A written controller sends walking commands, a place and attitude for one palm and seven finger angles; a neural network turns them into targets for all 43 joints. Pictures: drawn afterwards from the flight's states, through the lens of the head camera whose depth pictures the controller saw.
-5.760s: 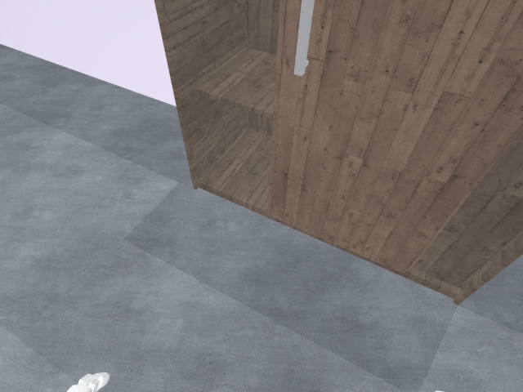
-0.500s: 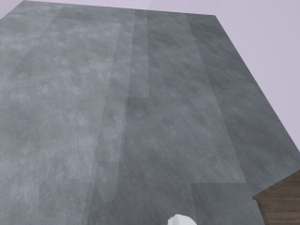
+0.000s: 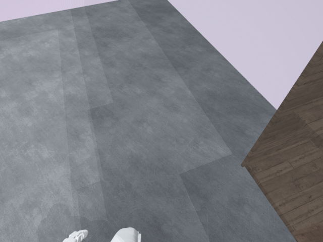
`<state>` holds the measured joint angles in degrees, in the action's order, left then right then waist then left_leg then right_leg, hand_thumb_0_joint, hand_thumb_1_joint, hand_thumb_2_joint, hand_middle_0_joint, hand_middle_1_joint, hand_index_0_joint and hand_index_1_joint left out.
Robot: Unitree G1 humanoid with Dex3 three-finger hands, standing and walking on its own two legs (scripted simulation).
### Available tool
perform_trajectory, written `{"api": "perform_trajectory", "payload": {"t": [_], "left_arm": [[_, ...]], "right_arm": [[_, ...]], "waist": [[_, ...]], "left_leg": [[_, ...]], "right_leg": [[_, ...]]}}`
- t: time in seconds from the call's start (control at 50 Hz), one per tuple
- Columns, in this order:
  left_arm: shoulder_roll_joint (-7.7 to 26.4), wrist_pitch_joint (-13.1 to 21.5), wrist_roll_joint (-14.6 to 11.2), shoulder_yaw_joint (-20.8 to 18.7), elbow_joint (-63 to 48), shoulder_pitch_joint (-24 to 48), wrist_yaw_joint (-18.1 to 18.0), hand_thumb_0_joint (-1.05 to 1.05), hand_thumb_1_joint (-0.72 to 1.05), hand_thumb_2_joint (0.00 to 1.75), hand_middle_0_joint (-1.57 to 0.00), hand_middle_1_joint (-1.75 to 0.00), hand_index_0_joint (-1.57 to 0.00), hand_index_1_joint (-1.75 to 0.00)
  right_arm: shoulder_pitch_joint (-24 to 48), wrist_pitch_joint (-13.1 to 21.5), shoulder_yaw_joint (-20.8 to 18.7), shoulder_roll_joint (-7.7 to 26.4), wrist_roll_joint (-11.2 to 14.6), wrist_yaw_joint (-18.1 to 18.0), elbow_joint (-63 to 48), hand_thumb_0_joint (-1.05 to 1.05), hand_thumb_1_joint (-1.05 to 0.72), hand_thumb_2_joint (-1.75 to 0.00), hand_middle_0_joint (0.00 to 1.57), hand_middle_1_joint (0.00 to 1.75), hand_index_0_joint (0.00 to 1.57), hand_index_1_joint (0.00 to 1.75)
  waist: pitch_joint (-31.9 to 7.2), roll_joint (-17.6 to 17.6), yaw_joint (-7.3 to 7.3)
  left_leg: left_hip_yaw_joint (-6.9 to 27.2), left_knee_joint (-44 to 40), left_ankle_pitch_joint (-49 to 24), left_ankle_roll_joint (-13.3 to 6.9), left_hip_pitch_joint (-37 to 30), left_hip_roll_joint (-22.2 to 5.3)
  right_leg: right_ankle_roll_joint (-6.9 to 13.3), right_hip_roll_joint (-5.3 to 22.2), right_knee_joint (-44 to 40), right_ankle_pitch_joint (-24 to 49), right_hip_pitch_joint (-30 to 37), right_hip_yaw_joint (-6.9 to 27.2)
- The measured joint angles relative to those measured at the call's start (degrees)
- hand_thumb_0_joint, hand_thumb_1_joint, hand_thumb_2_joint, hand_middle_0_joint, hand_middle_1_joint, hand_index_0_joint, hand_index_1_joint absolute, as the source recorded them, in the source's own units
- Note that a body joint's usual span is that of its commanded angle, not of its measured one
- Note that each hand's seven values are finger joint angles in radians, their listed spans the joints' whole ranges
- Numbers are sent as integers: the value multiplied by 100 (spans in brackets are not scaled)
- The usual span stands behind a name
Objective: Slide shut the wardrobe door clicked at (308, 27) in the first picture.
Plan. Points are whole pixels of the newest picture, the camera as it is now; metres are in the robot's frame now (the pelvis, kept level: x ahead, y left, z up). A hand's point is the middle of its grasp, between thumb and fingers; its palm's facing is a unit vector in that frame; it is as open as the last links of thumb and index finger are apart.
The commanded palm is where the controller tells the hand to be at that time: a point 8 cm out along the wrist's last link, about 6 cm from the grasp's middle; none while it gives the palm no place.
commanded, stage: turn to face it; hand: right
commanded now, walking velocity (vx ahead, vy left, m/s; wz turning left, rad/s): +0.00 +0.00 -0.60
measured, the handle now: out of the picture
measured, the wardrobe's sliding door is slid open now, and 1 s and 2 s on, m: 0.41 0.41 0.41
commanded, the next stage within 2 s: take the last steps up to it in 1.66 s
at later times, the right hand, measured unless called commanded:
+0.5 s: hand out of the picture +0.02 -0.16 -0.14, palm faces +0.30 +0.91 -0.27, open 7.4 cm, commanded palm none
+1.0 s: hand out of the picture -0.13 -0.26 -0.17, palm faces +0.61 +0.76 -0.25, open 7.4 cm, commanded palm none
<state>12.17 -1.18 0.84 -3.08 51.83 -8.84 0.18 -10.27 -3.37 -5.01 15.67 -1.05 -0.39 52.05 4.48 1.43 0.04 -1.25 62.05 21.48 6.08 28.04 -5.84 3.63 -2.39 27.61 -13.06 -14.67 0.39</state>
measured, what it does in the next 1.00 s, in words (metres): steps on the spot, turning right: left foot, then right foot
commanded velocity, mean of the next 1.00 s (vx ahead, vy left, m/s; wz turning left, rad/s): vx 0.00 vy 0.00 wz -0.60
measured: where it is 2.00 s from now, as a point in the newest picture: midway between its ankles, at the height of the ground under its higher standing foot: outside the picture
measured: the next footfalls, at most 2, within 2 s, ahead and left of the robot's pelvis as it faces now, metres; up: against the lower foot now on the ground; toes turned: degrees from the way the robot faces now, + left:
left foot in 0.26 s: +0.05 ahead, +0.15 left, +0.00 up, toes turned -9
right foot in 0.72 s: -0.04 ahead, -0.11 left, +0.00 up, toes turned -33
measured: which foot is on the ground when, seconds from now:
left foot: up 0.00-0.24, down 0.26-0.72, up 0.74-1.00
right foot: down 0.00-0.26, up 0.28-0.70, down 0.72-1.00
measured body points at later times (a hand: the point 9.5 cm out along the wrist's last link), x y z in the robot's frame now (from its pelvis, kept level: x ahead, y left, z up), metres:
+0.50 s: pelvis -0.02 +0.05 +0.00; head +0.01 +0.07 +0.45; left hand +0.09 +0.30 -0.16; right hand +0.00 -0.21 -0.12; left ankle +0.01 +0.15 -0.74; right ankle -0.07 -0.10 -0.65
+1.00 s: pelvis -0.06 -0.03 +0.00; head -0.05 -0.08 +0.45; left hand +0.17 +0.12 -0.12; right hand -0.16 -0.30 -0.15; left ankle +0.03 +0.13 -0.64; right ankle -0.07 -0.09 -0.74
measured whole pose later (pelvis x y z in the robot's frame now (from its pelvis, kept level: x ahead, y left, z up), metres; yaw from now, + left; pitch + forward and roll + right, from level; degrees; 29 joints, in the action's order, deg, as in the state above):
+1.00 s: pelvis -0.06 -0.03 +0.00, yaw -36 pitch +0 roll +2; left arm 12.4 -0.9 0.6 -2.7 51.6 -9.4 0.1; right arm -10.7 -3.4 -4.9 16.3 -1.3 -0.5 52.4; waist 3.8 1.6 -0.2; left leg -0.3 65.8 18.2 6.1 28.7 -6.1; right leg 5.6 -4.1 25.1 -11.1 -13.9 1.3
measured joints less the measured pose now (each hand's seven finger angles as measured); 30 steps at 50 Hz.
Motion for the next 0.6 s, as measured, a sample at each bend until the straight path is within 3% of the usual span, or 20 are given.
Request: {"api": "perform_trajectory", "payload": {"t": [0.2,0.26,0.28,0.34,0.4,0.44,0.52,0.6], "left_arm": [[44,-107,46,-101,125,-410,15,1,90,90,-21,-30,-20,-30],[107,-157,14,-158,165,-536,21,1,90,90,-21,-30,-20,-30],[145,-174,-13,-190,193,-547,24,1,90,90,-21,-30,-20,-30],[230,-257,12,-274,249,-592,37,1,90,90,-21,-30,-20,-30],[308,-311,35,-321,284,-604,97,1,90,90,-20,-30,-20,-30],[352,-328,34,-331,296,-594,125,1,90,90,-20,-29,-20,-30],[397,-392,30,-328,341,-523,148,1,90,90,-20,-29,-20,-30],[398,-425,11,-286,356,-325,155,1,90,90,-20,-29,-19,-30]], "right_arm": [[433,55,112,-262,52,-49,-296,1,-91,-90,20,30,19,30],[413,161,186,-347,78,-53,-414,1,-90,-90,20,30,19,30],[402,216,203,-397,57,-67,-418,1,-90,-90,20,30,20,30],[261,244,307,-504,21,-73,-419,1,-90,-90,20,30,20,30],[76,225,326,-566,27,-80,-359,1,-90,-90,20,30,20,30],[-18,236,338,-586,27,-74,-312,1,-90,-90,20,30,20,30],[-178,250,337,-595,3,-71,-233,1,-90,-90,20,30,20,30],[-321,235,307,-527,-44,-56,-147,1,-90,-90,20,30,20,30]], "waist": [[-88,-253,301],[-143,-339,323],[-127,-420,309],[-126,-486,332],[-136,-453,333],[-109,-438,334],[-33,-365,273],[70,-241,149]], "left_leg": [[163,-1655,227,-106,-647,366],[117,-2897,-343,-189,-1208,461],[47,-3060,-476,-334,-1289,499],[-203,-3039,-422,-650,-1403,388],[-402,-3262,-481,-674,-1623,240],[-555,-3353,-518,-658,-1726,166],[-863,-3381,-502,-614,-1825,13],[-1131,-3276,-440,-515,-1817,-181]], "right_leg": [[-110,-278,55,163,-224,603],[-233,-384,318,99,-430,794],[-298,-359,575,-137,-543,827],[-511,-329,2192,-1189,-1073,554],[-667,-102,3484,-997,-1422,265],[-755,84,3897,-779,-1517,193],[-868,372,3877,-685,-1453,118],[-887,518,3034,-948,-1139,-85]]}}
